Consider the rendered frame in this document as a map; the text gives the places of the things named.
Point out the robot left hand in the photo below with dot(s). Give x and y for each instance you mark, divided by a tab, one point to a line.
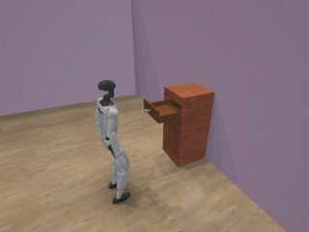
101	137

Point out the drawer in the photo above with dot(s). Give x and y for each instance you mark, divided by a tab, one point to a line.
163	111

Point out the robot right hand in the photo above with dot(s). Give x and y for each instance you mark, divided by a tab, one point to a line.
121	162

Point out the robot left forearm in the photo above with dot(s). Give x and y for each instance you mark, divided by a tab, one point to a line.
98	123

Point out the cabinet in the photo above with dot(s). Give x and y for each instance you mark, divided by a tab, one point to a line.
185	140

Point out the right robot upper arm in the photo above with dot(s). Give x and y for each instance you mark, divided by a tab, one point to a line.
112	115

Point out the left robot upper arm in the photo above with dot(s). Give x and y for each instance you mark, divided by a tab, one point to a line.
97	117

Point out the humanoid robot torso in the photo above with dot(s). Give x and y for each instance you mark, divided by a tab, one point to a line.
103	121

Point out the robot right thigh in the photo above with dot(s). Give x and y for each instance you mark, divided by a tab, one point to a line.
125	156

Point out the robot right forearm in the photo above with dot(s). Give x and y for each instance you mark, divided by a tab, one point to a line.
113	141

